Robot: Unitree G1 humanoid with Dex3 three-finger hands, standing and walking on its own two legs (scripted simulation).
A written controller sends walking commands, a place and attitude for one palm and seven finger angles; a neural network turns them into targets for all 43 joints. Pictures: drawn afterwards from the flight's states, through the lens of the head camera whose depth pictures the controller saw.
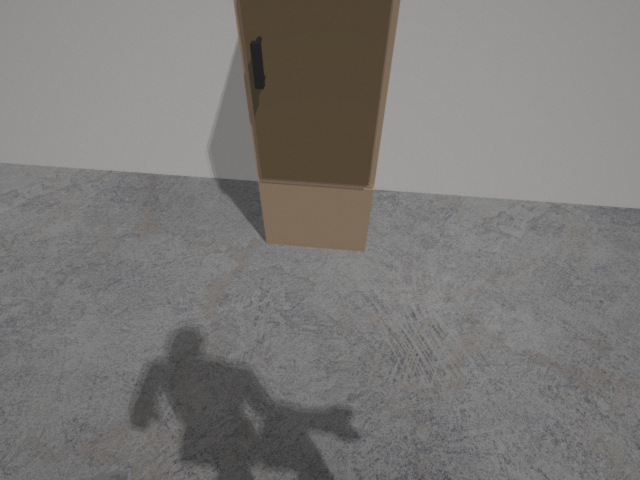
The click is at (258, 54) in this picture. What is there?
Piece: cupboard door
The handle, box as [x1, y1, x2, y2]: [250, 36, 264, 88]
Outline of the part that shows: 258,36 254,41 251,41 250,49 255,88 263,88 264,75 260,47 261,38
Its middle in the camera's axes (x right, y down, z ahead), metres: -0.17 -0.49 +1.07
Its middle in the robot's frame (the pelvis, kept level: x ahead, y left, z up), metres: +1.12 +0.23 +0.03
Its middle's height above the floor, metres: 0.80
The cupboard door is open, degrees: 0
